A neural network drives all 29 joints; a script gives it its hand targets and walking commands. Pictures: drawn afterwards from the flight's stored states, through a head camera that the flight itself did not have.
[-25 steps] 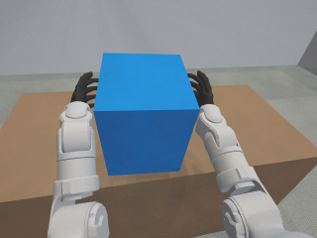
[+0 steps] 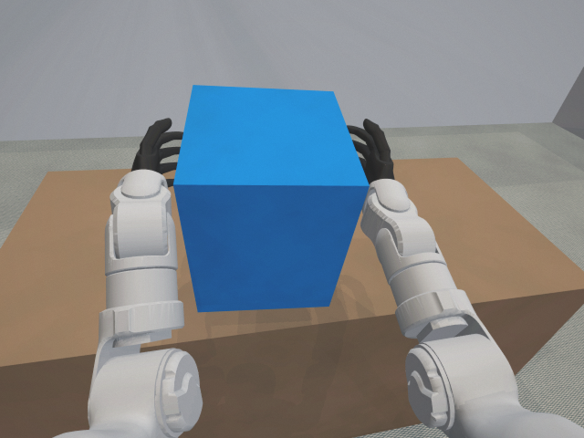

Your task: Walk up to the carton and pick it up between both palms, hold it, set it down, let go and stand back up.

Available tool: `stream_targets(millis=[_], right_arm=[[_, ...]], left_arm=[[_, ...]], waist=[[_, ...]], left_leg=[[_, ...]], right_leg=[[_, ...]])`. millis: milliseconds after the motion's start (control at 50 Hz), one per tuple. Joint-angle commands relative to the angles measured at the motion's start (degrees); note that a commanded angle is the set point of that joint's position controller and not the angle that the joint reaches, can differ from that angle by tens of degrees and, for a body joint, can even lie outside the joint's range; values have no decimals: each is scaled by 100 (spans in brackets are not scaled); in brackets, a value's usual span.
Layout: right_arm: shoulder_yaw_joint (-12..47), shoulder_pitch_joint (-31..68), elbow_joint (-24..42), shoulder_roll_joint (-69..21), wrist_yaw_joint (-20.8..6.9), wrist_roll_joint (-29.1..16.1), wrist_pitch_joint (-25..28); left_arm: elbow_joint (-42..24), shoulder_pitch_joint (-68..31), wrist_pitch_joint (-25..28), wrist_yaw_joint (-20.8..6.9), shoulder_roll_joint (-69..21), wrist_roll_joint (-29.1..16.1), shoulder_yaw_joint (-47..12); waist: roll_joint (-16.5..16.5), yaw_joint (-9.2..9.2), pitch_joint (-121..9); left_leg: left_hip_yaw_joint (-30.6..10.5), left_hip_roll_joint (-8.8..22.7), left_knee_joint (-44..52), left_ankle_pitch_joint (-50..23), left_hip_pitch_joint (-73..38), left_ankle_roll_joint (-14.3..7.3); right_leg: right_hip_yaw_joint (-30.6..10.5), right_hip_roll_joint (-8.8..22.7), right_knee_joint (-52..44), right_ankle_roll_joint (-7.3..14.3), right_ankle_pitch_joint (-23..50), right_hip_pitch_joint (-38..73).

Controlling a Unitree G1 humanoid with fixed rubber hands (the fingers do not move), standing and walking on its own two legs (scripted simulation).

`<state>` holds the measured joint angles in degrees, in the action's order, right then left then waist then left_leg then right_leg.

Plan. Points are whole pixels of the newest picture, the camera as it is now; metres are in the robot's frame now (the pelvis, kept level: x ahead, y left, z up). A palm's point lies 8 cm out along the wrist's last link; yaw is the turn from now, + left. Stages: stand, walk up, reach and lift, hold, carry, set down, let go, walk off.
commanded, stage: hold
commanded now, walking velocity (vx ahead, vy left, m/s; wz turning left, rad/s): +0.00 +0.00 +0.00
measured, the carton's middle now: (265, 202) +0.41 +0.01 +0.16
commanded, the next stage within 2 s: none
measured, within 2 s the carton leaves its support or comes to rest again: neither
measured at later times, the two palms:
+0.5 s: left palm (136, 174) +0.36 +0.16 +0.24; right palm (375, 170) +0.36 -0.13 +0.25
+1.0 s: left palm (142, 166) +0.37 +0.15 +0.25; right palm (381, 160) +0.37 -0.14 +0.26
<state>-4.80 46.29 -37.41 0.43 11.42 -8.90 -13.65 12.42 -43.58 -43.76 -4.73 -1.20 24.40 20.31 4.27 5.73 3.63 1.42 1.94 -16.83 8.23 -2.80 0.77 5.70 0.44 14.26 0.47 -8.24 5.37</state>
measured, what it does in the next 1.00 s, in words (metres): stands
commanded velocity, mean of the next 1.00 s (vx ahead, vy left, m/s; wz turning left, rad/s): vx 0.00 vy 0.00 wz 0.00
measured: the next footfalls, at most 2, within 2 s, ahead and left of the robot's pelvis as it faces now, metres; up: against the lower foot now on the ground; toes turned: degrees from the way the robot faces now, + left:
none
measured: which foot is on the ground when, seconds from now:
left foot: down 0.00-1.00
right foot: down 0.00-1.00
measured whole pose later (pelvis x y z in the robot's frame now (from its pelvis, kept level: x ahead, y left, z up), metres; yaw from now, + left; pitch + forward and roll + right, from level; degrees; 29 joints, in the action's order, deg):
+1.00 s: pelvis +0.01 -0.01 +0.00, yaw +1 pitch -12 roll +0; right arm -0.8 48.2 -33.3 1.9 15.2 -14.8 -22.4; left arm 9.0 -43.1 -49.5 -7.1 0.1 24.1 21.2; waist 3.5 6.6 0.8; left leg 0.6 2.3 -17.5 9.4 -3.9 1.4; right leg 5.6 -0.2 14.8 1.0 -9.7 6.8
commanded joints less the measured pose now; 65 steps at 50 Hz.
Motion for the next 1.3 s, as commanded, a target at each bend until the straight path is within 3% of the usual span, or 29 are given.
stream_targets(millis=[0, 200, 280, 360, 420, 560, 660, 740, 840, 900, 920, 1000, 1020, 1180, 1240, 1280], right_arm=[[1790, 3938, 1235, -2695, -482, -392, 105], [2063, 3814, 1466, -2738, -351, -739, -237], [1919, 3637, 1321, -2687, -339, -710, -420], [1804, 3928, 1398, -2659, -427, -604, -473], [1756, 4129, 1392, -2686, -503, -628, -438], [1599, 4111, 996, -2728, -523, -519, -533], [1766, 4258, 1320, -2898, -442, -658, -513], [1888, 4211, 1378, -2882, -340, -762, -619], [2137, 4100, 1530, -2897, -240, -1052, -761], [2169, 3993, 1556, -2942, -201, -1082, -836], [2192, 3958, 1569, -2962, -189, -1131, -869], [2133, 3944, 1637, -2849, -180, -1102, -930], [2130, 3975, 1669, -2915, -186, -1148, -929], [2154, 4049, 1748, -2817, -231, -1127, -988], [2050, 4034, 1539, -2763, -262, -1085, -1011], [2011, 4067, 1435, -2777, -283, -1046, -1024]], left_arm=[[-222, -3129, 148, -715, -2734, -745, -2090], [-799, -3135, -80, -733, -2834, -844, -2335], [-767, -3124, -189, -808, -2768, -794, -2267], [-656, -3300, -221, -809, -2854, -801, -2215], [-622, -3527, -189, -749, -2948, -872, -2306], [-280, -3575, -194, -777, -2768, -799, -2014], [-496, -3721, -124, -818, -2769, -943, -2177], [-256, -3468, -160, -868, -2664, -910, -2013], [-510, -3406, -213, -938, -2646, -859, -2046], [-662, -3443, -224, -987, -2690, -892, -2075], [-780, -3532, -210, -997, -2671, -928, -2170], [-741, -3498, -233, -978, -2749, -973, -2256], [-791, -3567, -223, -971, -2768, -1002, -2255], [-790, -3542, -271, -941, -2865, -1019, -2272], [-662, -3610, -268, -931, -2803, -1024, -2215], [-616, -3675, -270, -939, -2746, -969, -2116]], waist=[[-460, 52, -1628], [-527, 133, -1626], [-597, 186, -1303], [-605, 94, -1219], [-671, 122, -1434], [-469, 44, -1442], [-561, 120, -2015], [-322, 84, -1683], [-471, 22, -1684], [-387, 90, -1622], [-490, 122, -1658], [-481, 204, -1602], [-472, 123, -1665], [-569, 120, -1804], [-540, 139, -1675], [-479, 60, -1610]], left_leg=[[219, -409, 129, -903, -155, -73], [166, -404, -14, -1420, -303, 28], [178, -366, 132, -1108, -121, 10], [177, -302, 363, -494, 255, 18], [134, -278, 331, -550, 224, 27], [183, -299, 431, -96, 406, -115], [222, -400, 194, -580, 173, -83], [251, -449, 148, -671, 202, -140], [201, -451, 40, -1251, 79, -38], [206, -468, 80, -1262, -35, -42], [219, -472, 31, -1361, -93, -16], [178, -428, 88, -1168, -81, 23], [172, -415, 81, -1189, -22, 23], [123, -401, 95, -1216, -30, 65], [115, -373, 148, -930, 30, 52], [193, -393, 223, -715, 126, -17]], right_leg=[[20, -270, -81, -306, 816, 430], [40, -363, -52, -302, 1061, 418], [15, -336, -88, -257, 788, 465], [45, -388, -91, -195, 220, 400], [69, -415, -19, -188, 237, 314], [-9, -347, -41, -225, -11, 386], [-38, -326, 14, -305, 447, 481], [-97, -310, -20, -330, 656, 538], [-112, -344, 36, -346, 1249, 691], [-91, -336, 11, -359, 1295, 585], [-92, -332, 31, -362, 1353, 561], [-51, -373, -12, -306, 1014, 363], [-54, -393, 0, -314, 990, 379], [-36, -411, 25, -259, 965, 386], [-50, -408, -3, -245, 692, 302], [-68, -387, -21, -264, 519, 291]])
